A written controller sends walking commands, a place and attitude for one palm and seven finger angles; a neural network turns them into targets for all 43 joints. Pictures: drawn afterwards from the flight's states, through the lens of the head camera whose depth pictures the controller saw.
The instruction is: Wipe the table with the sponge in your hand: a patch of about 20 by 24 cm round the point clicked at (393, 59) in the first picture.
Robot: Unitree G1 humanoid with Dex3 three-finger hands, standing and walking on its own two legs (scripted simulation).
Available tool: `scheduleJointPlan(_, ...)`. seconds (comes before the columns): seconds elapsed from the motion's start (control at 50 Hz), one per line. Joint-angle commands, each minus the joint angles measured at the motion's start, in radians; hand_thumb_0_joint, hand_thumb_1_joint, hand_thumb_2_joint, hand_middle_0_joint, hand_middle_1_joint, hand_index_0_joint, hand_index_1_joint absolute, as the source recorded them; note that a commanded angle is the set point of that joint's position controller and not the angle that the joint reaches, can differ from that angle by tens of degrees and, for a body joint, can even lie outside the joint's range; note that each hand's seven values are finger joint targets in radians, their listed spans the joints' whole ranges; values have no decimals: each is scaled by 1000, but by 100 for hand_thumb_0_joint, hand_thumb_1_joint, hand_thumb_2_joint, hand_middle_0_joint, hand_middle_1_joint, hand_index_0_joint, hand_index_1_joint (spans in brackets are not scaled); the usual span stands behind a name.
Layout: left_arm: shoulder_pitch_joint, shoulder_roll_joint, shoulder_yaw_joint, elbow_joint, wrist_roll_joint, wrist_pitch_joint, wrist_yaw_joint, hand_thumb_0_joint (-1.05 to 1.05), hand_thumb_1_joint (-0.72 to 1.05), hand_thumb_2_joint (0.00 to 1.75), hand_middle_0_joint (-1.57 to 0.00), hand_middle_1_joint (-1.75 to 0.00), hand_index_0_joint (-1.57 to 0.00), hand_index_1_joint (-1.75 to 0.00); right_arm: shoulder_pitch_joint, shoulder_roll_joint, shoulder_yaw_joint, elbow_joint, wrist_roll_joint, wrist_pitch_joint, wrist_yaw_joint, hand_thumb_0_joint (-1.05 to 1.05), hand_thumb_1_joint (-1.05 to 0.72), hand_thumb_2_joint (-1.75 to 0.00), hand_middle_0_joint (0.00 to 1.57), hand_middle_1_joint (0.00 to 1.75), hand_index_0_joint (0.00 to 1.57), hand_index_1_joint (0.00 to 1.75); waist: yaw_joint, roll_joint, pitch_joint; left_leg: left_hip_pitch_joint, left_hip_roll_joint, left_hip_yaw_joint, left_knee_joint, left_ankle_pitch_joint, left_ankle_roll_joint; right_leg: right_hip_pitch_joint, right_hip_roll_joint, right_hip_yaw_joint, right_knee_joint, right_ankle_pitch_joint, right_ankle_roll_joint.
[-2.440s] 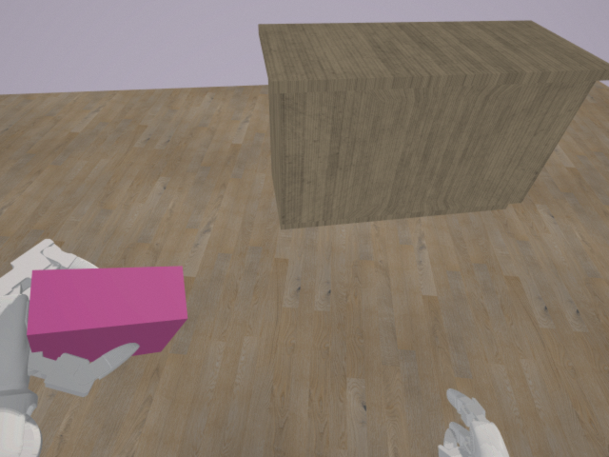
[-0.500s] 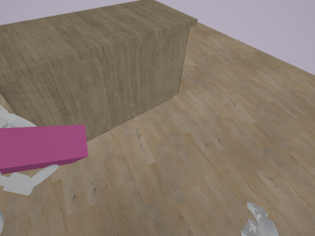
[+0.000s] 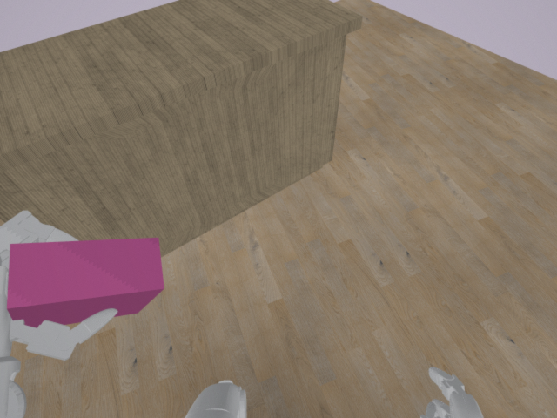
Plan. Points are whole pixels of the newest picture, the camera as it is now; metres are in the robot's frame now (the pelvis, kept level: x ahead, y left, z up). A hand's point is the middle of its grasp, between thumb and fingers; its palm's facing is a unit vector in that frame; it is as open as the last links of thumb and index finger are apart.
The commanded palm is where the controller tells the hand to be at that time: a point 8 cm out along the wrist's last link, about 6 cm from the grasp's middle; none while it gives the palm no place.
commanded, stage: walk to a spot facing it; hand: left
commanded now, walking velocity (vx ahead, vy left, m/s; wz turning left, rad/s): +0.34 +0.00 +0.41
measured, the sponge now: (108, 283) +0.23 +0.20 +0.14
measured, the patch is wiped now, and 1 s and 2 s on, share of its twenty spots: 0.00 0.00 0.00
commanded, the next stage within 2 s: turn to face it in 0.74 s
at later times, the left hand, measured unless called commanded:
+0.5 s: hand (76, 219) +0.29 +0.23 +0.19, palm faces +0.56 -0.68 -0.47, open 9.8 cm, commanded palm +0.24 +0.26 +0.18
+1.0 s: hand (84, 225) +0.28 +0.22 +0.18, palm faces +0.69 -0.57 -0.46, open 9.8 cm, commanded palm +0.22 +0.24 +0.18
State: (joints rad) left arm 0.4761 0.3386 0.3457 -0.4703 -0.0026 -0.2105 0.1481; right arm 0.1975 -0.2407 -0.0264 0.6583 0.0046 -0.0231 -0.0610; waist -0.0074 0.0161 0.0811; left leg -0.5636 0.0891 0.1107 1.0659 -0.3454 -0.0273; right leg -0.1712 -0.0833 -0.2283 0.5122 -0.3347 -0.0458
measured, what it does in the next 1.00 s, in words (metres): walks ahead, turning left: left foot, then right foot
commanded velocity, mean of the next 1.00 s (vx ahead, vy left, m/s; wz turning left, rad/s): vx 0.11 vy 0.00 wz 0.39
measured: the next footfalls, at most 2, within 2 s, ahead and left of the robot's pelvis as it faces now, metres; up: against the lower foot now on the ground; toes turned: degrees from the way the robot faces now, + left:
left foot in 0.18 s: +0.20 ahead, +0.12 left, +0.00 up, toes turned +11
right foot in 0.52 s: +0.22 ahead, -0.17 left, +0.00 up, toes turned +3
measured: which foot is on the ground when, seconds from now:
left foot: up 0.00-0.16, down 0.18-0.52, up 0.54-0.78, down 0.80-1.00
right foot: down 0.00-0.18, up 0.20-0.50, down 0.52-0.80, up 0.82-1.00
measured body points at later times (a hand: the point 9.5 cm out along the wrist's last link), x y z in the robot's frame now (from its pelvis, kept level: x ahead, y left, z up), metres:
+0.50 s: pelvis +0.14 -0.04 -0.01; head +0.15 -0.05 +0.44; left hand +0.25 +0.27 +0.21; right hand +0.33 -0.20 -0.11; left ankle +0.17 +0.11 -0.74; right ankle +0.17 -0.18 -0.73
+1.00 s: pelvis +0.19 -0.08 -0.01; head +0.21 -0.06 +0.44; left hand +0.24 +0.25 +0.21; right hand +0.46 -0.20 -0.08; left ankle +0.19 +0.06 -0.74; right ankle +0.27 -0.18 -0.69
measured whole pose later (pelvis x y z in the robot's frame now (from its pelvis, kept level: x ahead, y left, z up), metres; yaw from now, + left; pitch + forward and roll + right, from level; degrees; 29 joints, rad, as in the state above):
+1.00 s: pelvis +0.19 -0.08 -0.01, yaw +25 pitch -1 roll -1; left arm 0.52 0.42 0.40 -0.63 -0.04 -0.18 0.15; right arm 0.17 -0.16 -0.01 0.55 0.02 -0.09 -0.02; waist 0.00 -0.01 0.07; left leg -0.33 0.07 0.06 0.55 -0.20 -0.01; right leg -0.48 -0.07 -0.09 0.97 -0.43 0.07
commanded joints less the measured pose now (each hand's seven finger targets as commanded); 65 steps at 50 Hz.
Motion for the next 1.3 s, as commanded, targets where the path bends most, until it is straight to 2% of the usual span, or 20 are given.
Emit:
scheduleJointPlan(0.0,-28,218,172,-297,-18,-80,46,0,10,130,-120,-160,-120,-160,-89,-31,-15,-219,-7,-64,7,0,-90,-90,20,30,20,30,46,-152,-163,-17,-8,87,-314,53,19,241,-246,150,-138,671,-92)
scheduleJointPlan(0.12,-83,233,172,-346,-20,-88,69,0,10,130,-120,-160,-120,-160,-21,-46,-42,-239,-3,-76,-17,0,-90,-90,20,30,20,30,-20,-24,-308,546,-84,119,-597,254,80,13,-172,34,345,650,14)
scheduleJointPlan(0.16,-121,215,152,-350,-33,-98,63,0,10,130,-120,-160,-120,-160,-33,-75,-39,-250,4,-89,5,0,-90,-90,20,30,20,30,-7,276,-312,711,335,-620,-665,634,322,-377,54,133,802,-304,77)
scheduleJointPlan(0.18,-145,256,159,-239,-20,-84,39,0,10,130,-120,-160,-120,-160,-34,-95,-39,-223,6,-92,15,0,-90,-90,20,30,20,30,-20,170,-232,588,361,-669,-720,465,340,-459,11,243,844,-289,72)
scheduleJointPlan(0.3,19,198,192,-373,-39,-97,12,0,10,130,-120,-160,-120,-160,-70,-62,-38,-203,15,-115,16,0,-90,-90,20,30,20,30,24,246,-179,156,175,-299,-802,-90,223,-214,-22,154,494,-87,95)
scheduleJointPlan(0.44,-99,128,106,-258,-24,-41,12,0,10,130,-120,-160,-120,-160,-44,-64,-21,-195,13,-134,-11,0,-90,-90,20,30,20,30,16,203,-146,160,106,-245,-684,-205,150,-18,80,35,53,-94,121)
scheduleJointPlan(0.48,-151,156,91,-210,-7,-19,12,0,10,130,-120,-160,-120,-160,-33,-32,-7,-182,11,-123,-14,0,-90,-90,20,30,20,30,26,-62,-123,-11,-3,-123,-351,-180,84,101,-118,275,-205,-147,36)
scheduleJointPlan(0.5,-185,220,112,-198,-14,-5,21,0,10,130,-120,-160,-120,-160,-63,-12,0,-184,7,-120,-20,0,-90,-90,20,30,20,30,32,-351,-99,-162,-98,-22,-21,-246,23,129,-378,614,-283,-10,-73)
scheduleJointPlan(0.52,-242,240,122,-234,-27,-1,33,0,10,130,-120,-160,-120,-160,-101,-53,-7,-177,-8,-135,-23,0,-90,-90,20,30,20,30,37,-308,-108,-168,-53,-110,151,-192,9,83,-438,632,-262,148,-113)
scheduleJointPlan(0.6,-177,220,119,-260,-12,-24,28,0,10,130,-120,-160,-120,-160,-126,-25,13,-173,-12,-97,-20,0,-90,-90,20,30,20,30,23,-210,-99,-29,-16,-41,50,-161,-19,87,-314,195,-86,789,-53)
scheduleJointPlan(0.72,-12,229,183,-391,-38,-20,66,0,10,130,-120,-160,-120,-160,-94,-9,-9,-258,-6,-64,-20,0,-90,-90,20,30,20,30,18,-168,-285,255,-140,159,-540,50,-10,161,-241,35,180,967,7)
scheduleJointPlan(0.76,9,220,176,-427,-63,-35,73,0,10,130,-120,-160,-120,-160,-61,-31,-28,-272,3,-58,-20,0,-90,-90,20,30,20,30,-31,63,-356,611,24,-46,-646,547,79,-135,-139,24,545,402,101)
scheduleJointPlan(0.78,-7,233,182,-459,-72,-52,67,0,10,130,-120,-160,-120,-160,-60,-89,-51,-276,8,-68,-7,0,-90,-90,20,30,20,30,-1,314,-349,689,331,-490,-632,1109,256,-381,-2,95,738,-323,145)
scheduleJointPlan(0.8,-28,223,166,-350,-50,-51,34,0,10,130,-120,-160,-120,-160,-27,-113,-60,-249,16,-83,25,0,-90,-90,20,30,20,30,-15,205,-247,668,339,-502,-625,1146,278,-493,-11,174,763,-388,116)
scheduleJointPlan(0.9,63,185,155,-406,-49,-44,18,0,10,130,-120,-160,-120,-160,-49,-85,-50,-230,19,-105,41,0,-90,-90,20,30,20,30,5,234,-242,379,188,-188,-669,596,189,-296,1,160,515,-83,120)
scheduleJointPlan(1.04,-135,173,95,-240,-23,-24,29,0,10,130,-120,-160,-120,-160,-60,-67,-2,-201,15,-144,-7,0,-90,-90,20,30,20,30,18,146,-172,166,140,-84,-660,-83,93,28,69,106,42,36,114)
scheduleJointPlan(1.06,-178,159,72,-204,-14,-24,28,0,10,130,-120,-160,-120,-160,-58,-56,2,-195,12,-144,-11,0,-90,-90,20,30,20,30,10,56,-143,149,90,-54,-576,-144,59,31,40,156,-63,59,99)
scheduleJointPlan(1.12,-300,219,79,-188,-17,1,23,0,10,130,-120,-160,-120,-160,-86,-57,1,-184,-12,-149,-11,0,-90,-90,20,30,20,30,24,-314,-105,163,-76,-79,-108,-189,-1,-219,-249,683,-325,-17,-63)
scheduleJointPlan(1.2,-225,206,98,-196,-20,-30,23,0,10,130,-120,-160,-120,-160,-109,-33,25,-165,-12,-125,-8,0,-90,-90,20,30,20,30,19,-141,-166,150,-57,-89,-89,-84,-15,-66,-175,455,-205,312,-82)
scheduleJointPlan(1.28,-87,212,145,-197,-28,-46,23,0,10,130,-120,-160,-120,-160,-109,-41,9,-213,-10,-101,-2,0,-90,-90,20,30,20,30,40,-147,-219,190,-72,-58,-293,-98,-4,18,-165,478,-204,362,-102)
